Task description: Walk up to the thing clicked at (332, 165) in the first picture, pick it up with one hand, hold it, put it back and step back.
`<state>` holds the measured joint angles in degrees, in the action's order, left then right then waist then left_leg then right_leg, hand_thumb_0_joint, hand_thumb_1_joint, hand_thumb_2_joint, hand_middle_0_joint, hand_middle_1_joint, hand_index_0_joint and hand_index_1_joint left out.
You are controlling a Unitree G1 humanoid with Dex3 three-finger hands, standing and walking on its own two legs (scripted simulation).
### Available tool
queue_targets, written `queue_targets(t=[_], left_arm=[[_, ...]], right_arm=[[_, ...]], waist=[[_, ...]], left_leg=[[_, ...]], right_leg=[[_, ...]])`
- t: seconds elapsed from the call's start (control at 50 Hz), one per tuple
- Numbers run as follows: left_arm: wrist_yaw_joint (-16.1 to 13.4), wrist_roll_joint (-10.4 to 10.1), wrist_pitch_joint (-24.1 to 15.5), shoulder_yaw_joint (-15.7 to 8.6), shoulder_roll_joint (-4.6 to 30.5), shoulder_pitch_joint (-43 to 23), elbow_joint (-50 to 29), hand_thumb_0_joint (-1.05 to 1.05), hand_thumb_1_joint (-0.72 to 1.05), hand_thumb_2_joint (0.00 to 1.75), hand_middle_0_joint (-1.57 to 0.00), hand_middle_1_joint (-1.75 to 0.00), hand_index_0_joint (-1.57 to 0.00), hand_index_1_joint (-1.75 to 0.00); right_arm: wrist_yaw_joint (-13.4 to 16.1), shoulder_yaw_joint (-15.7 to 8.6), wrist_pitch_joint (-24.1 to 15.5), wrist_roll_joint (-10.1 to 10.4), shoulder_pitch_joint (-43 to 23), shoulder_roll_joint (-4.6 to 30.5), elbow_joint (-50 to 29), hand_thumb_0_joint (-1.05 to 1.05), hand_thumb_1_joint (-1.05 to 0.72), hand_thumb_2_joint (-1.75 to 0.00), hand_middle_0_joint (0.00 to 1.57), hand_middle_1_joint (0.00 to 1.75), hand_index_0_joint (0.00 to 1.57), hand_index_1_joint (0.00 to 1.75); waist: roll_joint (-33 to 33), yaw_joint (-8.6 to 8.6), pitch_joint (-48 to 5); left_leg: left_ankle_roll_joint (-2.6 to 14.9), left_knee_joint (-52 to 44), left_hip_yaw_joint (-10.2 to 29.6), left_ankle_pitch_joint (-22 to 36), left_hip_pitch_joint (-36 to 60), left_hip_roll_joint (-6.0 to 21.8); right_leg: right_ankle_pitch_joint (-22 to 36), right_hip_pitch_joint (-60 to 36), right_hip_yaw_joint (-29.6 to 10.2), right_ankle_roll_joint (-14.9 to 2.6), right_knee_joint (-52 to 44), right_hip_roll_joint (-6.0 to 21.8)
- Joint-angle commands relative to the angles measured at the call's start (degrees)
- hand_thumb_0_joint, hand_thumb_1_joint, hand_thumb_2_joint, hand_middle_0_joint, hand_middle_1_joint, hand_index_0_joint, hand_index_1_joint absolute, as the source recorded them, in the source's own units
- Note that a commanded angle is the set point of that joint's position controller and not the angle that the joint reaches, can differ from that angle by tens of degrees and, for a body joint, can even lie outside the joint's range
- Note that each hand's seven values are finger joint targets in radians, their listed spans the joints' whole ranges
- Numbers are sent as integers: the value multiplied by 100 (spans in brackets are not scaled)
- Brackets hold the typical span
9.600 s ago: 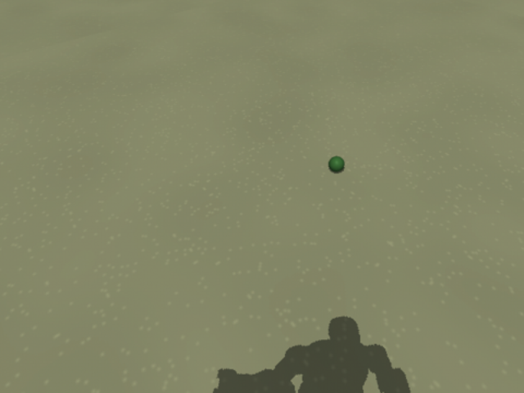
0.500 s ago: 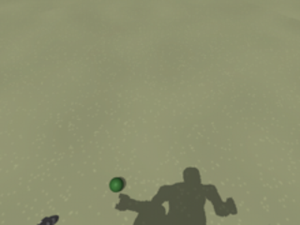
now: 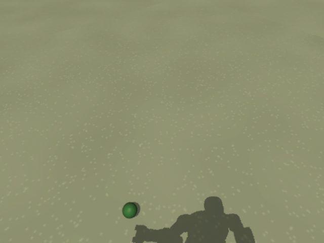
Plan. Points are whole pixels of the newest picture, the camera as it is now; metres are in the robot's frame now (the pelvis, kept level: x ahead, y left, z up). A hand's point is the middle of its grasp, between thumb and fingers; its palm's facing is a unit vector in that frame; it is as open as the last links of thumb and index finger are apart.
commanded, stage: walk up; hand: left
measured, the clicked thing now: (129, 210) +0.45 +0.23 -0.74
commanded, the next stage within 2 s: stand in 0.62 s
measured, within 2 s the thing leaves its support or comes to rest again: neither
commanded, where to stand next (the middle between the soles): +0.07 +0.00 m, yaw +0 degrees
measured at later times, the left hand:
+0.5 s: hand out of the picture +0.07 +0.26 -0.16, palm faces +0.01 -0.94 -0.33, open 7.4 cm
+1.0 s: hand out of the picture +0.09 +0.26 -0.15, palm faces -0.02 -0.94 -0.35, open 7.4 cm
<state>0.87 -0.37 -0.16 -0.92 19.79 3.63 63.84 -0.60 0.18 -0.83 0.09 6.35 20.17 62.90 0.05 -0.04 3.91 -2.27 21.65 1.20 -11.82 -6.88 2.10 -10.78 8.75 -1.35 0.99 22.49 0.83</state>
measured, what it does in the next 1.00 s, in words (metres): stands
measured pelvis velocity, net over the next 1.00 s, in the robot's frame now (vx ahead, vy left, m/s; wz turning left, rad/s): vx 0.01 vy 0.00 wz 0.01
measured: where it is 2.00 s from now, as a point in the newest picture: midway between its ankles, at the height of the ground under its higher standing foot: outside the picture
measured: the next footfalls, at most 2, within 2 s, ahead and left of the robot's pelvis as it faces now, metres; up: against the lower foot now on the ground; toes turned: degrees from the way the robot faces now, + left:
none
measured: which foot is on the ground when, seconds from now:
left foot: down 0.00-1.00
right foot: down 0.00-1.00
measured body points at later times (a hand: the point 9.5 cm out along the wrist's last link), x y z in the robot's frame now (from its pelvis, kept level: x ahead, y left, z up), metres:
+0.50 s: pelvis +0.00 +0.01 +0.00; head +0.02 +0.01 +0.45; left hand +0.07 +0.31 -0.13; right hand +0.08 -0.29 -0.13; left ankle +0.00 +0.15 -0.74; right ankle +0.02 -0.13 -0.74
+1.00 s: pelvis +0.01 +0.00 +0.00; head +0.02 +0.00 +0.45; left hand +0.09 +0.31 -0.13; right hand +0.09 -0.30 -0.13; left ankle +0.00 +0.15 -0.74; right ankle +0.02 -0.13 -0.74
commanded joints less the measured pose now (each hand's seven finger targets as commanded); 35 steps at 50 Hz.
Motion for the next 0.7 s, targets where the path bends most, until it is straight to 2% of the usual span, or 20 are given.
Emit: queue_targets(t=[0.0,0.12,0.48,0.68], left_arm=[[-79,18,-144,-241,1212,-305,-227,0,90,90,-20,-30,-20,-30],[-69,51,-135,-227,1227,-320,-151,0,90,90,-20,-30,-20,-30],[-97,62,-141,-208,1221,-157,-43,0,90,90,-20,-30,-20,-30],[-125,93,-173,-185,1283,-57,-102,0,90,90,-20,-30,-20,-30]], right_arm=[[79,-274,-107,-24,-320,1212,-235,0,-90,-90,20,30,20,30],[68,-272,-99,-39,-367,1222,-162,0,-90,-90,20,30,20,30],[78,-316,-83,-22,-361,1233,-102,0,-90,-90,20,30,20,30],[83,-291,-80,-65,-313,1234,-123,0,-90,-90,20,30,20,30]], waist=[[0,35,-458],[87,27,-434],[38,17,-592],[-18,5,-510]], left_leg=[[322,-487,339,507,-25,453],[325,-654,360,242,-75,486],[331,-626,348,753,110,474],[305,-581,395,792,70,507]], right_leg=[[564,-161,-483,-240,-565,550],[420,-178,-475,-211,-635,564],[895,-299,-379,-154,-593,585],[793,-221,-385,-174,-611,625]])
